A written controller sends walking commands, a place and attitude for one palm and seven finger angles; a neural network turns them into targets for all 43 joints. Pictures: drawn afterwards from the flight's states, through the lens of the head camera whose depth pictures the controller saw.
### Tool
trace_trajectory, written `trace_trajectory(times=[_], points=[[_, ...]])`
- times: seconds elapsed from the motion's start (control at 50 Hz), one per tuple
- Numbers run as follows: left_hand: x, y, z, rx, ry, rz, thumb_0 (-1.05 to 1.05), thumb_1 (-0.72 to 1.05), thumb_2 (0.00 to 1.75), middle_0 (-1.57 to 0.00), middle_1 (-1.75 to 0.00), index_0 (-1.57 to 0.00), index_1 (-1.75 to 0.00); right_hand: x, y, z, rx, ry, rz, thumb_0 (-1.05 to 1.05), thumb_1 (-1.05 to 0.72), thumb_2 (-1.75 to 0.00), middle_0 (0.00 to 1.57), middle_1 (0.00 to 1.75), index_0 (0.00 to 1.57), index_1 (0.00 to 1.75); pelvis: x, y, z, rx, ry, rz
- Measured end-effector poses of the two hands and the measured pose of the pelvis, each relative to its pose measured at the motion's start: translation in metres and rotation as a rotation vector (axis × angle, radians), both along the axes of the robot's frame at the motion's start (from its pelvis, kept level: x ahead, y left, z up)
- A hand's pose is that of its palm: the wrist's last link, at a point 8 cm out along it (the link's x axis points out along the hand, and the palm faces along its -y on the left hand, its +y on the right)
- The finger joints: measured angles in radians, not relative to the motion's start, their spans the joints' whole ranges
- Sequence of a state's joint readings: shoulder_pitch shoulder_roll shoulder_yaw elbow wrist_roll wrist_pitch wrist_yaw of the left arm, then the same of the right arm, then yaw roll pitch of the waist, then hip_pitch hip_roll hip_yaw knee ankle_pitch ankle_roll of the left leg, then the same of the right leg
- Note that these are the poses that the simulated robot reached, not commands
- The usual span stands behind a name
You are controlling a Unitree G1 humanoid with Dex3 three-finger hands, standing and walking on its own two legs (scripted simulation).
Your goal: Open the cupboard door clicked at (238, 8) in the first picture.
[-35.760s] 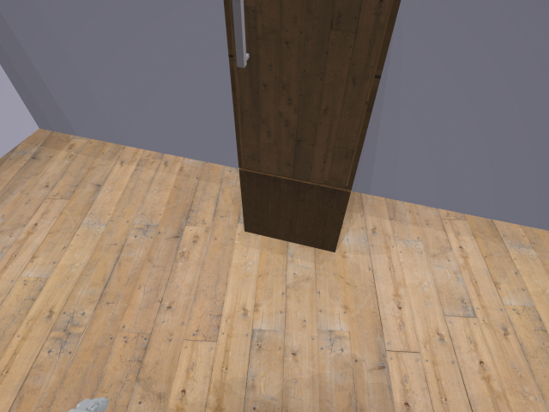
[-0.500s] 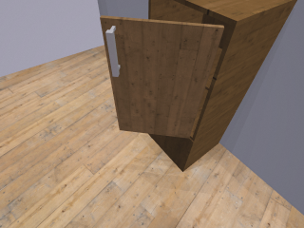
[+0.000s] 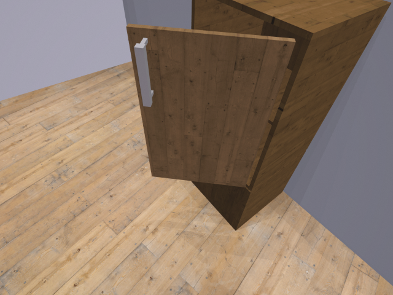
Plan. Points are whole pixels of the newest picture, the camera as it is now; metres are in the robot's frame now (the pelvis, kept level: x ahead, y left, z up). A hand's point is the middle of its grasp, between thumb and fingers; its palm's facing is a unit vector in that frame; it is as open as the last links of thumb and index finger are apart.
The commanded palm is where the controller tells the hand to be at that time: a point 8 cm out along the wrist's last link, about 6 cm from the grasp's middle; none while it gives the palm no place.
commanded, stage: come to a stop and stand still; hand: left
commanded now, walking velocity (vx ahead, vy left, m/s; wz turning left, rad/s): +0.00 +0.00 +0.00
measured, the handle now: (146, 73) +0.58 +0.18 +0.15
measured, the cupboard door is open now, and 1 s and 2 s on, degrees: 45 45 45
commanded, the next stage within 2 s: look again from close up in 0.92 s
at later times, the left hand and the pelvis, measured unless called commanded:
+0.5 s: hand out of the picture +0.09 +0.19 -0.17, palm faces -0.01 -0.97 -0.24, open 7.4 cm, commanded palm none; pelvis +0.02 +0.00 +0.00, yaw -3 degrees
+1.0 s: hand out of the picture +0.01 +0.18 -0.16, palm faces -0.03 -0.97 -0.23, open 7.4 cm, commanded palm none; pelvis +0.00 +0.00 +0.01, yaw -2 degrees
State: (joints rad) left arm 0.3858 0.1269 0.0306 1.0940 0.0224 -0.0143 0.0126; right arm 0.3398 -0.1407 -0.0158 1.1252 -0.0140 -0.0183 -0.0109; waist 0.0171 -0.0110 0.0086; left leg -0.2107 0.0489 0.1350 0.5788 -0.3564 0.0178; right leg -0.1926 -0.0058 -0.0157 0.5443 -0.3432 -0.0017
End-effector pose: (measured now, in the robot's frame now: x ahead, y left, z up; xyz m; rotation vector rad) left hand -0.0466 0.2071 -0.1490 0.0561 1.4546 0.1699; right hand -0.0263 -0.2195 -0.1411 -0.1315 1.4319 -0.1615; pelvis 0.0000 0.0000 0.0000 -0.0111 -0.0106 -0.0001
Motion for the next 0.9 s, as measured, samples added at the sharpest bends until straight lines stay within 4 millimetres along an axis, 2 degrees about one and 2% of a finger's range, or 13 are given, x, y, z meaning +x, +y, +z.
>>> trace_trajectory(times=[0.1,0.26,0.36,0.46,0.6,0.7,0.78,0.9], points=[[0.013,0.009,-0.005,-0.012,0.051,-0.019,0.0,0.9,0.9,-0.2,-0.3,-0.2,-0.3,0.013,0.014,0.003,-0.02,-0.014,-0.021,0.0,-0.91,-0.89,0.2,0.3,0.19,0.3,0.019,0.011,-0.002,0.015,0.0,-0.028],[0.082,0.019,0.001,0.044,-0.037,-0.081,0.01,0.91,0.9,-0.2,-0.3,-0.2,-0.3,0.014,0.034,-0.004,0.03,0.053,-0.072,0.0,-0.91,-0.89,0.2,0.3,0.2,0.3,0.036,0.009,0.0,0.021,-0.01,-0.035],[0.112,0.03,0.01,0.094,-0.1,-0.105,0.01,0.93,0.9,-0.2,-0.3,-0.2,-0.3,0.028,0.033,-0.006,0.041,0.029,-0.093,0.0,-0.91,-0.89,0.2,0.3,0.2,0.3,0.034,0.005,0.002,0.015,0.012,-0.036],[0.129,0.03,0.013,0.112,-0.17,-0.116,0.01,0.92,0.9,-0.19,-0.3,-0.2,-0.3,0.032,0.016,-0.008,0.015,-0.001,-0.08,0.02,-0.92,-0.89,0.2,0.3,0.2,0.3,0.025,0.003,0.0,0.026,0.011,-0.039],[0.124,0.018,0.012,0.095,-0.219,-0.158,0.0,0.91,0.9,-0.19,-0.3,-0.2,-0.3,0.043,-0.007,-0.007,-0.007,-0.118,-0.067,0.01,-0.92,-0.89,0.2,0.3,0.2,0.3,0.005,0.001,-0.003,0.02,0.001,-0.034],[0.114,0.019,0.019,0.092,-0.233,-0.159,0.0,0.92,0.9,-0.2,-0.3,-0.2,-0.3,0.045,-0.009,-0.002,-0.005,-0.176,-0.02,0.01,-0.91,-0.89,0.2,0.3,0.19,0.3,-0.003,0.003,0.0,0.021,-0.007,-0.032],[0.099,0.021,0.023,0.099,-0.216,-0.151,0.0,0.92,0.9,-0.2,-0.3,-0.2,-0.3,0.041,-0.006,-0.002,0.013,-0.17,0.003,0.0,-0.91,-0.89,0.2,0.3,0.19,0.3,-0.006,0.001,0.003,0.025,-0.009,-0.032],[0.072,0.022,0.024,0.1,-0.141,-0.138,0.0,0.91,0.9,-0.2,-0.3,-0.2,-0.3,0.024,-0.005,-0.003,0.03,-0.114,0.01,0.0,-0.92,-0.89,0.2,0.3,0.2,0.3,-0.007,-0.001,0.006,0.027,-0.006,-0.03]])
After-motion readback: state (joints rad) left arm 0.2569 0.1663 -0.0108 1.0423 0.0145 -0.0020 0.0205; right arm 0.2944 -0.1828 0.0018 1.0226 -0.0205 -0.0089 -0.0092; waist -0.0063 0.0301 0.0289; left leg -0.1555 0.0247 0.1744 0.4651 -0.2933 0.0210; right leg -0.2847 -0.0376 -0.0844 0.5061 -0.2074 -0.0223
